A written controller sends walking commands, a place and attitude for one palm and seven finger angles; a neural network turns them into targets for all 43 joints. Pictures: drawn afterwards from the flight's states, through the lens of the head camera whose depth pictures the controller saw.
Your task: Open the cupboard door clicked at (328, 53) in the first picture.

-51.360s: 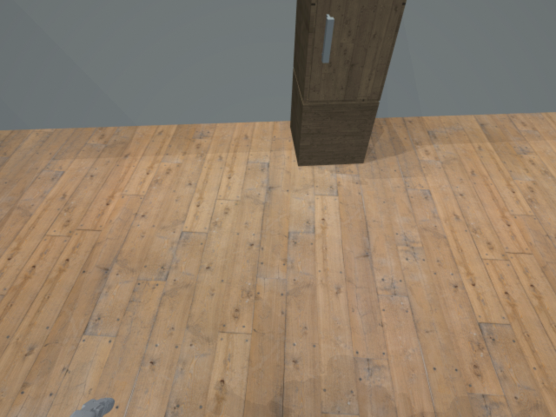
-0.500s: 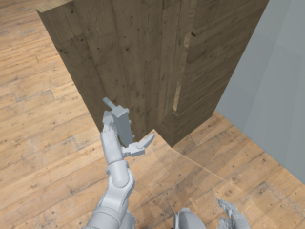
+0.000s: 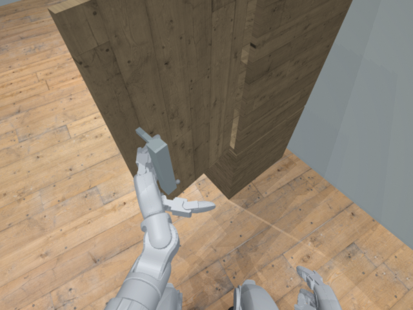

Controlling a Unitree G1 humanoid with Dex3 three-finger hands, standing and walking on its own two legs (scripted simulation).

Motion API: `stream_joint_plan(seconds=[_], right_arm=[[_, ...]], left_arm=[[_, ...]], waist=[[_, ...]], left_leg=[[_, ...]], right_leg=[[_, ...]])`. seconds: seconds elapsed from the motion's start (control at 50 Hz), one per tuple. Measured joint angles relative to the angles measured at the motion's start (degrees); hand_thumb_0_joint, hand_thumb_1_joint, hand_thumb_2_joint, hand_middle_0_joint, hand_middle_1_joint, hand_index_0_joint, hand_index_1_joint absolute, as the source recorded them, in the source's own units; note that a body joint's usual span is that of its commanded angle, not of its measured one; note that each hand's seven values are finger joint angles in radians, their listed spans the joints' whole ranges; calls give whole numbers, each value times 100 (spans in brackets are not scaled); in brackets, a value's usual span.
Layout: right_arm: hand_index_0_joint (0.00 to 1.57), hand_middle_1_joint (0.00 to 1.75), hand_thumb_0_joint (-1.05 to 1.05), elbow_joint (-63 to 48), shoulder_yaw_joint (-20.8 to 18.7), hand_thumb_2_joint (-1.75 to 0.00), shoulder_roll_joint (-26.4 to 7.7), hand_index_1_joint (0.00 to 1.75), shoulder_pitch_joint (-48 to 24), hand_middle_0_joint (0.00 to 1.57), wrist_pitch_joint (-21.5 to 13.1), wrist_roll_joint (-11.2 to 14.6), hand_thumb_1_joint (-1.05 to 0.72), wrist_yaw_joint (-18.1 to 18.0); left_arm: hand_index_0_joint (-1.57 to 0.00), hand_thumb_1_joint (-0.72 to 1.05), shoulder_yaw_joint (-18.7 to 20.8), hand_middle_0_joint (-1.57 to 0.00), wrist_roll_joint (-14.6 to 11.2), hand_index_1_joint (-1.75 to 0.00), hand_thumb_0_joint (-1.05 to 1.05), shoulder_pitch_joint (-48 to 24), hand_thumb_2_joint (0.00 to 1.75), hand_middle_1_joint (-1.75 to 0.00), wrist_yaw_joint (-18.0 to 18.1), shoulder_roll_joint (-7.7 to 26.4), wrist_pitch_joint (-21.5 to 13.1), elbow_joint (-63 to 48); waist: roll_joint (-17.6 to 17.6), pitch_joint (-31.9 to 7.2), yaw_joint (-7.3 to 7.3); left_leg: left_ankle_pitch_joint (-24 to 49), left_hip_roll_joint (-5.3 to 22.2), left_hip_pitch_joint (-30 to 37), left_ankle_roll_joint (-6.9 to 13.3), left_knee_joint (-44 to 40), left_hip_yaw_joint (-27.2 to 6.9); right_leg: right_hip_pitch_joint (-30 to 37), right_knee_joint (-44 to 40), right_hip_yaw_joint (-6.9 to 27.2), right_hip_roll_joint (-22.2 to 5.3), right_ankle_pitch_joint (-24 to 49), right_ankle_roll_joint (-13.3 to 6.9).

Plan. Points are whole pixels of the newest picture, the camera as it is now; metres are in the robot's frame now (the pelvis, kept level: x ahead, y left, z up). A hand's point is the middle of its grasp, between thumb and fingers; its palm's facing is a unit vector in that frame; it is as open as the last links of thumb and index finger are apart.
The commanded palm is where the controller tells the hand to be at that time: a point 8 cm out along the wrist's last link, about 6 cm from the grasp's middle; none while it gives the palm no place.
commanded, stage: slide the hand sideways off the handle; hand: left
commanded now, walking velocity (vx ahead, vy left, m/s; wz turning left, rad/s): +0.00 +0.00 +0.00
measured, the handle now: (156, 162) +0.40 +0.12 +0.03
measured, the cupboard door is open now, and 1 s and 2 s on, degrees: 96 98 98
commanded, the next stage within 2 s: draw the hand back to the body in 1.20 s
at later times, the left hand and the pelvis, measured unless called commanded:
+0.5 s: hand (168, 204) +0.31 +0.08 +0.03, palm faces -0.14 -0.99 +0.00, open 16.4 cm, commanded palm +0.28 +0.14 +0.03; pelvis +0.01 +0.03 -0.01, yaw -1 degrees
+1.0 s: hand (139, 235) +0.25 +0.13 +0.02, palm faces -0.07 -1.00 -0.01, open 16.3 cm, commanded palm +0.23 +0.19 +0.03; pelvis +0.02 +0.02 -0.01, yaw +0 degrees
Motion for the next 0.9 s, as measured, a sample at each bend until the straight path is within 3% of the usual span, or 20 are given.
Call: stream_joint_plan(seconds=[0.04, 0.1, 0.14, 0.2, 0.26, 0.32, 0.42, 0.5, 0.62, 0.74, 0.9], right_arm=[[20, 30, 1, -10, 18, -90, 0, 30, -19, 20, -2, 12, -91, 7], [20, 30, 1, -112, 46, -90, -37, 30, 40, 20, 23, 79, -91, -9], [20, 30, 1, -166, 46, -90, -88, 30, 79, 20, 27, 155, -91, -43], [20, 30, 1, -245, 50, -90, -202, 30, 131, 20, 17, 341, -91, -107], [20, 30, 1, -327, 61, -90, -283, 30, 200, 20, 21, 488, -91, -153], [20, 30, 1, -443, 65, -90, -297, 30, 294, 20, 15, 517, -91, -119], [20, 30, 1, -652, 68, -90, -237, 30, 351, 20, 59, 436, -91, 50], [20, 30, 1, -771, 83, -90, -192, 30, 274, 20, 150, 420, -91, 112], [20, 30, 1, -934, 124, -90, -149, 30, 169, 20, 207, 457, -91, 55], [20, 30, 1, -1032, 159, -90, -118, 30, 138, 20, 126, 460, -91, 1], [20, 30, 1, -1211, 188, -90, -120, 30, 162, 20, 156, 493, -90, -50]], left_arm=[[-27, -49, -17, -30, 22, -55, -1, 25, 31, -52, -99, 41, -16, -12], [-21, -49, -56, -27, 34, -48, -1, 164, 31, -46, -1104, 460, -218, -93], [-17, -49, -156, -24, -88, -44, -1, 185, 30, -42, -1869, 842, -316, -145], [-13, -50, -283, -21, -651, -38, -1, 145, 30, -37, -2894, 1158, -272, -255], [-12, -50, -274, -18, -1190, -35, -1, 196, 30, -34, -3376, 1025, -30, -412], [-12, -50, -195, -15, -1311, -32, -1, 346, 30, -32, -3314, 749, 131, -594], [-13, -50, -285, -11, -857, -31, -1, 767, 30, -31, -3026, 632, 10, -1042], [-14, -50, -386, -11, -657, -30, -1, 1094, 30, -30, -3042, 743, 3, -1414], [-14, -50, -456, -13, -747, -30, -1, 1670, 30, -30, -3091, 870, 279, -1999], [-14, -50, -439, -14, -795, -30, -1, 2165, 30, -30, -3097, 918, 249, -2651], [-14, -50, -392, -15, -779, -30, -1, 2742, 30, -30, -3444, 1009, 474, -3052]], waist=[[-3, 13, -2], [-14, 33, 6], [10, 75, 26], [91, 185, 63], [137, 228, 101], [102, 171, 114], [-10, 51, 94], [-38, 67, 102], [17, 129, 150], [54, 79, 210], [27, 20, 233]], left_leg=[[-4, -12, 7, 12, 10, 7], [-23, -52, -26, 39, 76, 1], [-51, -70, -47, 55, 150, -14], [-81, -84, -26, 90, 218, -36], [-67, -96, 41, 138, 161, 7], [-51, -125, 58, 194, 90, 83], [-148, -141, -61, 247, 208, 177], [-262, -123, -145, 271, 378, 196], [-332, -120, -137, 292, 442, 179], [-375, -133, -144, 288, 473, 126], [-437, -118, -141, 251, 537, 86]], right_leg=[[6, 13, 8, -12, -4, 10], [-20, 92, 5, -53, -38, 21], [-21, 147, -8, -73, -66, 34], [42, 152, -27, -87, -71, 72], [114, 59, 16, -94, -24, 128], [103, 8, 91, -119, 3, 182], [-59, 151, 190, -135, -75, 236], [-142, 289, 212, -120, -157, 254], [-105, 307, 197, -116, -204, 283], [-80, 315, 147, -130, -256, 288], [-77, 393, 111, -116, -333, 252]])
